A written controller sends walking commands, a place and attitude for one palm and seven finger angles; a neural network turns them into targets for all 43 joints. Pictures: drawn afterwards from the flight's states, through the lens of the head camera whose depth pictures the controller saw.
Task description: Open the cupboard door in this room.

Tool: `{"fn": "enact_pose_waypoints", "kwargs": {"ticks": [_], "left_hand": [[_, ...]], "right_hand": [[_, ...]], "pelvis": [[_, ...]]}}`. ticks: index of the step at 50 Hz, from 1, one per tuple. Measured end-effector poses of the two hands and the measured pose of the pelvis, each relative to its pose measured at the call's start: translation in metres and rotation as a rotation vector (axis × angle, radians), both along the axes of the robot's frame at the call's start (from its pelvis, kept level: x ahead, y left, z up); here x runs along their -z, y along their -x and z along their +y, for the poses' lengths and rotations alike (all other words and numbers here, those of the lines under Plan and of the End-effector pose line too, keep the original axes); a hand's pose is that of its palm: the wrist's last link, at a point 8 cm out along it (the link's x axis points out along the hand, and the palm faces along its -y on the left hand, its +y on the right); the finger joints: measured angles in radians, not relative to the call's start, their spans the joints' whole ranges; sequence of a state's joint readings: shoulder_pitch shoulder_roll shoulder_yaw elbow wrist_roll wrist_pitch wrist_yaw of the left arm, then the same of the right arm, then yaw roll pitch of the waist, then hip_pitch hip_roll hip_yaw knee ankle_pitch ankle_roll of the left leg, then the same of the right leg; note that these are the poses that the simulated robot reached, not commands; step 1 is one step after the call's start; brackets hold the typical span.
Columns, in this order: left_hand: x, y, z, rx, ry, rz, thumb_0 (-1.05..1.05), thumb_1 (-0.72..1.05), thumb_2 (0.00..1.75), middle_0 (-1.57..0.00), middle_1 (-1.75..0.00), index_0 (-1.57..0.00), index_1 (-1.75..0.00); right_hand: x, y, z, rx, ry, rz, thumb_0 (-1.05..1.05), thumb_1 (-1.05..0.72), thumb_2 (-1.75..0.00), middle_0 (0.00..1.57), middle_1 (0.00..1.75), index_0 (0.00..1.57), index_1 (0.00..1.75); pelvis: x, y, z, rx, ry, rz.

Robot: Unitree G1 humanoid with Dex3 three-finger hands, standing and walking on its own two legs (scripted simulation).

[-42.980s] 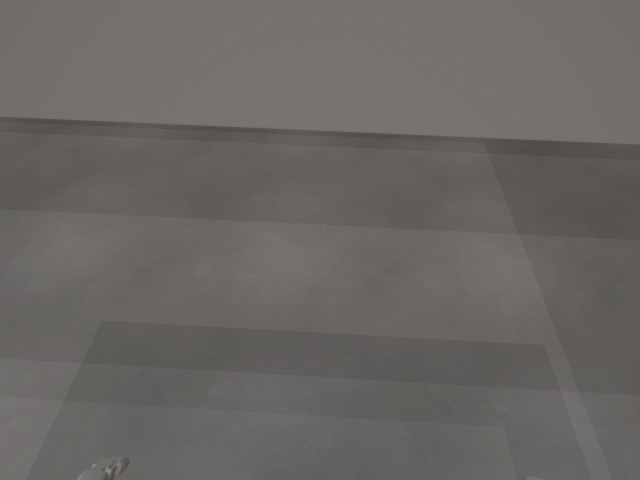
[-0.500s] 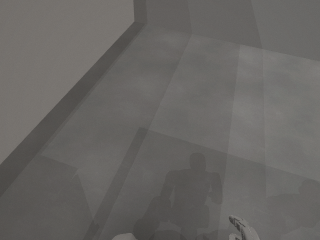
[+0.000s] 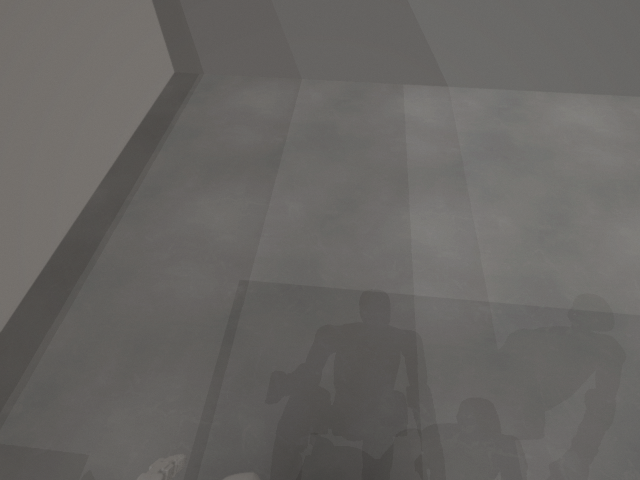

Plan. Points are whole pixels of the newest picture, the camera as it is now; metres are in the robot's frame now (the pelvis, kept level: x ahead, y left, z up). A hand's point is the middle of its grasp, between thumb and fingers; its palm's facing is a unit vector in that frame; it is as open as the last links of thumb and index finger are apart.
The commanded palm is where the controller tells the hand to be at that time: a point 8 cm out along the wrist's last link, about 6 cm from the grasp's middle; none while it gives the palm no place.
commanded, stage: walk to a spot facing it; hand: left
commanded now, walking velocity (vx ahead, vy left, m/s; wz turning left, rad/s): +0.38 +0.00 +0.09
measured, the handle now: out of the picture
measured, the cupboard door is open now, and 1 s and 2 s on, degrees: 48 48 48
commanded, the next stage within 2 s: turn to face it in 0.28 s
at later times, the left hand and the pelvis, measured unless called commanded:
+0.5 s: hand (188, 424) +0.23 +0.21 -0.18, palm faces +0.09 -0.98 -0.16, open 7.4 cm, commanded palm none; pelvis +0.22 +0.04 +0.00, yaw +2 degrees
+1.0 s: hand (194, 370) +0.31 +0.22 -0.17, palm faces +0.39 -0.90 -0.22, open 7.3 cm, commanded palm none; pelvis +0.31 +0.01 +0.00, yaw +22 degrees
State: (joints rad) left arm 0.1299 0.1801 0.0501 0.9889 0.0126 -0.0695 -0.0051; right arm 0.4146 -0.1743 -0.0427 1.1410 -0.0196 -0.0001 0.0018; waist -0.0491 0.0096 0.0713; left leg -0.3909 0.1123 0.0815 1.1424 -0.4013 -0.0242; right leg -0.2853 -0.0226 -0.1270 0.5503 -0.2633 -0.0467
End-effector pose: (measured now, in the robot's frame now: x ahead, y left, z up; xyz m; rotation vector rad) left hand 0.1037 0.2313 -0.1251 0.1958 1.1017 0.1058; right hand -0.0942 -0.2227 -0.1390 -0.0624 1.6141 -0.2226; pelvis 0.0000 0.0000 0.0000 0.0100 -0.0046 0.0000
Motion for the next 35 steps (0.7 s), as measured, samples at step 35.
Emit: {"fn": "enact_pose_waypoints", "kwargs": {"ticks": [35], "left_hand": [[0.001, -0.23, 0.025, -0.182, -0.041, 0.013, 0.0, 0.92, 0.9, -0.2, -0.3, -0.19, -0.3]], "right_hand": [[0.019, -0.377, 0.005, -0.196, -0.034, -0.151, 0.0, -0.92, -0.9, 0.2, 0.3, 0.2, 0.3]], "pelvis": [[0.007, -0.271, 0.005, -0.151, -0.012, 0.017]]}}
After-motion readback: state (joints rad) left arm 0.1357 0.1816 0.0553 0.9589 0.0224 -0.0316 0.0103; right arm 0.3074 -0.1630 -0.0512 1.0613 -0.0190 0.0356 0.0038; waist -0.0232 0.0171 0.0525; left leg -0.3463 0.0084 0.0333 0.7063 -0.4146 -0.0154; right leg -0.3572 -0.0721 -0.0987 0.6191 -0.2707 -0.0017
